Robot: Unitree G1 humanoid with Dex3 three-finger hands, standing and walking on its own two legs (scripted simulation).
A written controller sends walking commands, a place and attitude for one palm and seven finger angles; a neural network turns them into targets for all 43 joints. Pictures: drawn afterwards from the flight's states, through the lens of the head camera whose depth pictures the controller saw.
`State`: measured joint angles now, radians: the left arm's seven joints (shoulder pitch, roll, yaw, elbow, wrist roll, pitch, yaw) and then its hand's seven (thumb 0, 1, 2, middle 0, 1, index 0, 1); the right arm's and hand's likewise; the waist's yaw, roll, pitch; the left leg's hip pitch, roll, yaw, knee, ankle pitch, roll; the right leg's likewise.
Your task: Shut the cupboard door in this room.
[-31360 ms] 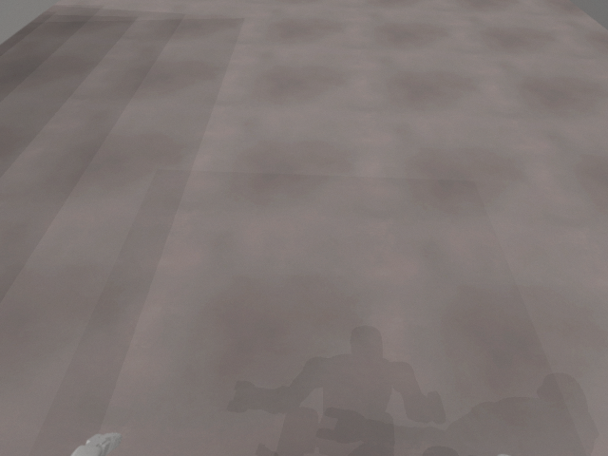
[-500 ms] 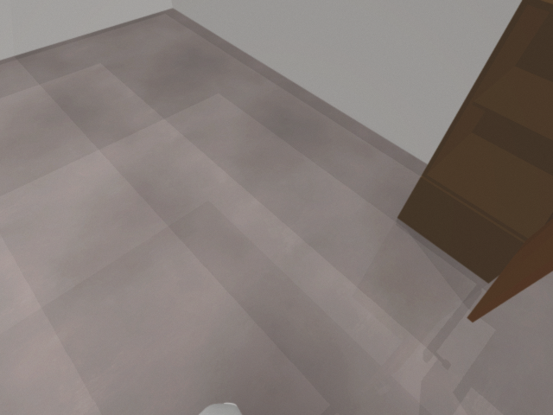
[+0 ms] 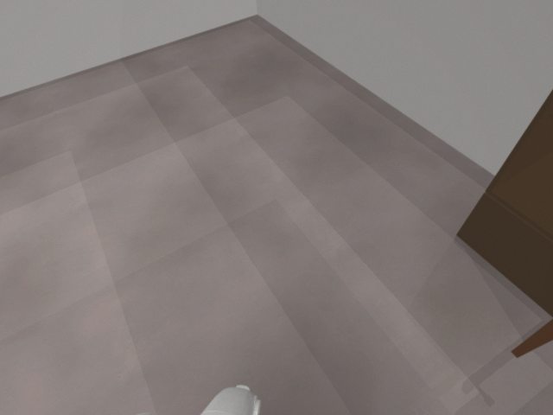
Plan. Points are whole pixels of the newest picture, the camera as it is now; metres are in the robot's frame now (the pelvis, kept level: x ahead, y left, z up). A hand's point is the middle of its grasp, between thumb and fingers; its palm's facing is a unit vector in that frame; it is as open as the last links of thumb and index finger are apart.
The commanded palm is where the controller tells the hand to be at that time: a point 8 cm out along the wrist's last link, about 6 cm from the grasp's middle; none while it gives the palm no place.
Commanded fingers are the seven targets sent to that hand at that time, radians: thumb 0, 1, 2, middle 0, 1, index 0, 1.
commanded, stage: turn or walk to find it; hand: left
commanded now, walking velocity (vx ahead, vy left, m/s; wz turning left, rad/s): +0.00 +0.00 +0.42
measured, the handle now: out of the picture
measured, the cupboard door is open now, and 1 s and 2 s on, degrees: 88 88 88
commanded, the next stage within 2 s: none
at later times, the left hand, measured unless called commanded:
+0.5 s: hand out of the picture -0.07 +0.25 -0.18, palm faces +0.30 -0.92 -0.23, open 7.4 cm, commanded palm none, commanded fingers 0.00 0.90 0.90 -0.20 -0.30 -0.20 -0.30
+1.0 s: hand out of the picture +0.01 +0.20 -0.14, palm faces +0.40 -0.88 -0.28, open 7.4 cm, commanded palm none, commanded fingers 0.00 0.90 0.90 -0.20 -0.30 -0.20 -0.30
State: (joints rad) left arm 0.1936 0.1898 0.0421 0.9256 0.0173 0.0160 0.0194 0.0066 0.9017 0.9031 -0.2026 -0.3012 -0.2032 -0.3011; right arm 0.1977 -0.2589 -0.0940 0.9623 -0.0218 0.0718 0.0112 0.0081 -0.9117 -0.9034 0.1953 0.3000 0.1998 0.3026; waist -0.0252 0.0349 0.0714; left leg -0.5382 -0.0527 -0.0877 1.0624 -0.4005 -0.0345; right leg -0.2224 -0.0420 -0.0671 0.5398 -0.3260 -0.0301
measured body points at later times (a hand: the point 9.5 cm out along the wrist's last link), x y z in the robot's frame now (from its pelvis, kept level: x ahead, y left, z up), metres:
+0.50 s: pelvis -0.01 +0.04 +0.00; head +0.02 +0.08 +0.45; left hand -0.08 +0.29 -0.16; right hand +0.18 -0.16 -0.12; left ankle -0.05 +0.12 -0.74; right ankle -0.01 -0.11 -0.67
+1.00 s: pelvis -0.01 -0.02 +0.00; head +0.05 -0.03 +0.45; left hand -0.01 +0.25 -0.12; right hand +0.11 -0.24 -0.17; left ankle -0.09 +0.10 -0.65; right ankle +0.04 -0.10 -0.74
